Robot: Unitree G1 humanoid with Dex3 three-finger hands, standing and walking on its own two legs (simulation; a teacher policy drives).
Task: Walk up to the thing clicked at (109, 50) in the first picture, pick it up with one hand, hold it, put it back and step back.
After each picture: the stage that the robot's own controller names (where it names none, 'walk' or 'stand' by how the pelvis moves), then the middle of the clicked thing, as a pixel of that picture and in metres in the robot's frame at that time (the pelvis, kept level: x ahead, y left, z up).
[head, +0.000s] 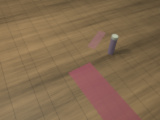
stand; (112, 44) +1.34 -0.37 -0.65
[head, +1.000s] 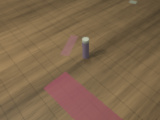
walk; (85, 48) +1.24 +0.03 -0.62
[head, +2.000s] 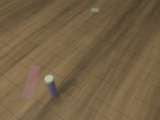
walk; (51, 86) +0.75 +0.28 -0.65
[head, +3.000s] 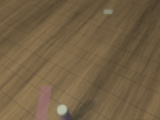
walk; (65, 115) +0.46 +0.22 -0.64
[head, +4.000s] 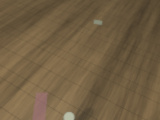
stand; out of the picture +0.44 +0.06 -0.63
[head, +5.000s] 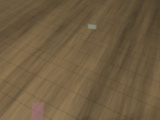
stand; out of the picture +0.39 +0.07 -0.65
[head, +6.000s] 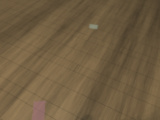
stand; out of the picture +0.40 +0.08 -0.66
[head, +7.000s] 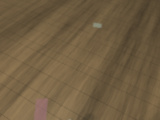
stand; out of the picture +0.40 +0.06 -0.66
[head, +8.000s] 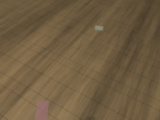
stand; out of the picture +0.40 +0.06 -0.66
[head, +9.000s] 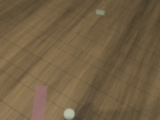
go down; (69, 119) +0.41 +0.04 -0.64
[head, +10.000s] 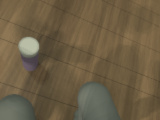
go down; (29, 56) +0.49 +0.10 -0.28
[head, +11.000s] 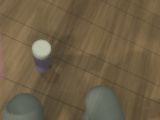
approach; (41, 58) +0.49 +0.09 -0.28
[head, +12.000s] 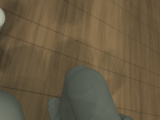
close in; out of the picture +0.49 +0.15 -0.19
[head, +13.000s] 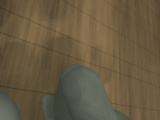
lift; out of the picture +0.49 +0.16 -0.19
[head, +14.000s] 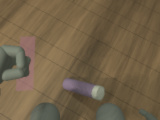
lift; (82, 88) +0.41 -0.03 -0.41
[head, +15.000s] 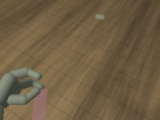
hold; out of the picture +0.35 -0.13 -0.69
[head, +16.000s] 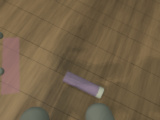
go down; (83, 84) +0.44 -0.13 -0.50
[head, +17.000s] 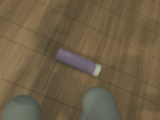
go down; (78, 62) +0.52 -0.13 -0.38
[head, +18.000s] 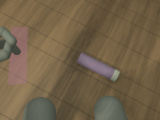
hold; (97, 66) +0.53 -0.15 -0.43
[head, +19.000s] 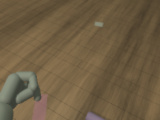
crouch; out of the picture +0.49 -0.20 -0.69
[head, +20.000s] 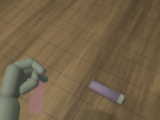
hold; (106, 91) +0.55 -0.20 -0.59
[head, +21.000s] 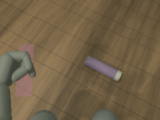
crouch; (102, 68) +0.59 -0.21 -0.52
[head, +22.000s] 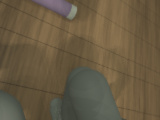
lower; (50, 1) +0.69 -0.11 -0.28
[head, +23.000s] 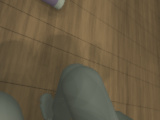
lower; out of the picture +0.74 -0.09 -0.28
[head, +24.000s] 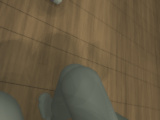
lower; out of the picture +0.77 -0.09 -0.29
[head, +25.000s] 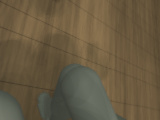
lower; out of the picture +0.80 -0.10 -0.29
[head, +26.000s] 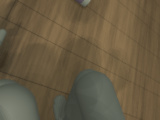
stand; out of the picture +0.81 -0.12 -0.31
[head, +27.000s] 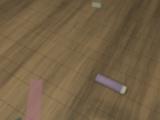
stand; (110, 83) +0.70 -0.32 -0.64
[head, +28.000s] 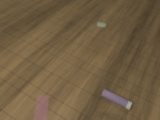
stand; (116, 98) +0.70 -0.35 -0.68
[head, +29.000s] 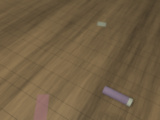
stand; (117, 95) +0.72 -0.36 -0.68
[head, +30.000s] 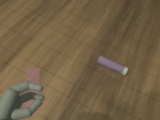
hold; (112, 65) +0.79 -0.34 -0.61
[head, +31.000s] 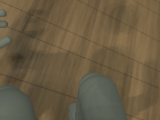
lower; out of the picture +0.91 -0.23 -0.29
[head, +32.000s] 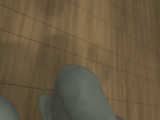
lower; out of the picture +0.96 -0.14 -0.28
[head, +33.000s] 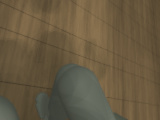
lower; out of the picture +0.98 -0.14 -0.29
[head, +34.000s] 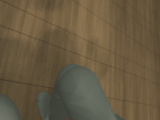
stand; out of the picture +1.00 -0.15 -0.30
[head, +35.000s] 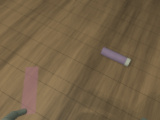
hold; (115, 56) +0.87 -0.40 -0.60
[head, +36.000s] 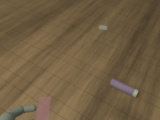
stand; (123, 87) +0.84 -0.44 -0.69
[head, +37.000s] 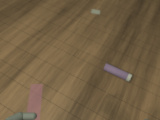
lower; (117, 72) +0.87 -0.43 -0.66
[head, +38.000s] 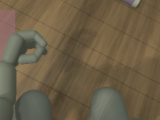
lower; out of the picture +0.98 -0.37 -0.37
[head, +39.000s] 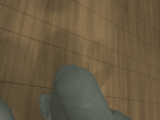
lower; out of the picture +1.07 -0.19 -0.30
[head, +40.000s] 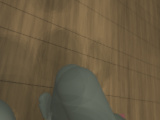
lower; out of the picture +1.09 -0.18 -0.29
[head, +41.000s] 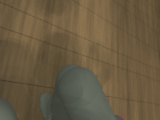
lower; out of the picture +1.10 -0.18 -0.29
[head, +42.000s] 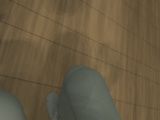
stand; out of the picture +1.11 -0.20 -0.30
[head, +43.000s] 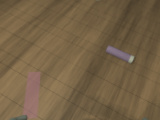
withdraw; (119, 54) +0.96 -0.46 -0.62
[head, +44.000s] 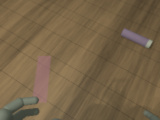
withdraw; (136, 38) +0.99 -0.45 -0.56
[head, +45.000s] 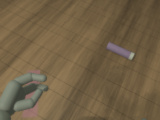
crouch; (120, 50) +0.97 -0.46 -0.63
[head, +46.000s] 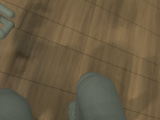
lower; out of the picture +1.11 -0.32 -0.29
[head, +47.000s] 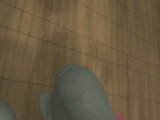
stand; out of the picture +1.16 -0.20 -0.29
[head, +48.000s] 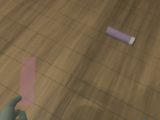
stand; (119, 35) +1.02 -0.45 -0.58
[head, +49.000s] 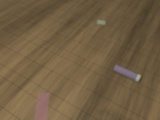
stand; (126, 72) +0.96 -0.50 -0.68
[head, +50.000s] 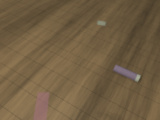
stand; (126, 73) +0.97 -0.50 -0.68
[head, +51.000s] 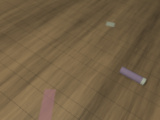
stand; (132, 75) +0.97 -0.52 -0.72
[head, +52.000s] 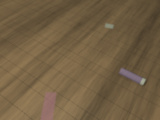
stand; (131, 76) +0.97 -0.52 -0.75
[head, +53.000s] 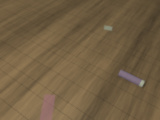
stand; (130, 78) +0.97 -0.51 -0.75
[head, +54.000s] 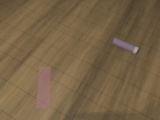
walk; (124, 45) +1.09 -0.48 -0.72
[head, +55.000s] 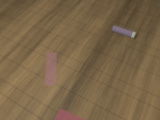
walk; (123, 31) +1.36 -0.41 -0.73
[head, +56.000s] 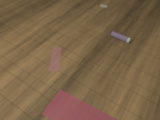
stand; (120, 37) +1.62 -0.53 -0.73
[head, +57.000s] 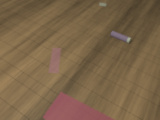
stand; (120, 36) +1.59 -0.53 -0.74
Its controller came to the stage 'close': yes
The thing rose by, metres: 0.00
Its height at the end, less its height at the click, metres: -0.09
